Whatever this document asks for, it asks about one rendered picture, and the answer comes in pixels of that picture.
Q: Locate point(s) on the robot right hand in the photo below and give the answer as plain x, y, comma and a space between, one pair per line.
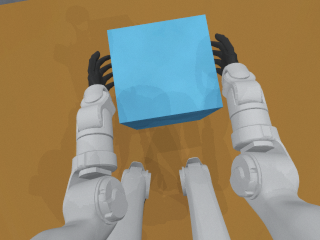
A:
227, 54

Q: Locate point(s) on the robot right shin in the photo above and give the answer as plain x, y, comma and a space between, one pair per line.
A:
196, 160

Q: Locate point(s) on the robot left forearm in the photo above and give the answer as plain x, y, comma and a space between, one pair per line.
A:
95, 155

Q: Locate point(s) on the robot left hand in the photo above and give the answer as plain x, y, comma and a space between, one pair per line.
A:
95, 73

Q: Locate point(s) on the left robot upper arm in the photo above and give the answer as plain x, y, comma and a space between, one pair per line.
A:
91, 210

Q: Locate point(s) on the robot right forearm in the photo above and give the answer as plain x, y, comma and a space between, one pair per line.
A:
248, 112

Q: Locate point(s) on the right robot upper arm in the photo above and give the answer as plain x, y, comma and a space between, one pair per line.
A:
269, 182

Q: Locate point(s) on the carton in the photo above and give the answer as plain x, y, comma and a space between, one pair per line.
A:
164, 72

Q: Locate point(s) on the robot right thigh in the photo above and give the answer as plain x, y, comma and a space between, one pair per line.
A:
207, 222

